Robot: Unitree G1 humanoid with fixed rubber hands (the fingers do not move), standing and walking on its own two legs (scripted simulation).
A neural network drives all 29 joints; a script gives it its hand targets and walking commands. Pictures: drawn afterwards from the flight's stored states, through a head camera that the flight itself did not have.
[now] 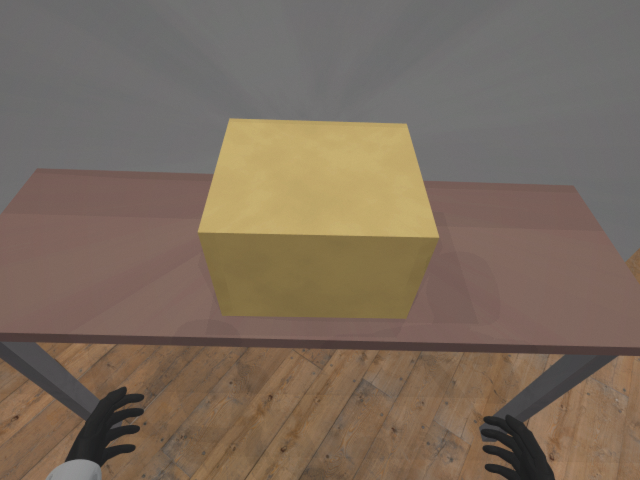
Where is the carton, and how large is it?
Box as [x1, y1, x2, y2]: [198, 118, 438, 318]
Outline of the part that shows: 229,118 198,229 198,235 222,315 405,318 438,239 438,234 406,124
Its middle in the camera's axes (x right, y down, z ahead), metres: +0.00 -0.03 +0.65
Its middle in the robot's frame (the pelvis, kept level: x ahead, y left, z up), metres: +0.51 +0.02 +0.01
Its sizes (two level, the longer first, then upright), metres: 0.306 0.265 0.204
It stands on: a table, 0.69 m high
